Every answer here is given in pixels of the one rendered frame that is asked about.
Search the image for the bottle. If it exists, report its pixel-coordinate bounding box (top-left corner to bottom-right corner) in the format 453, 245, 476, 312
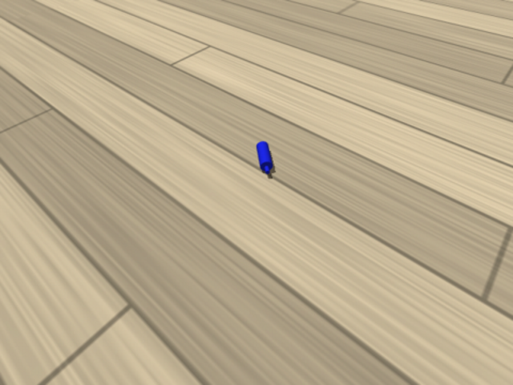
256, 141, 273, 174

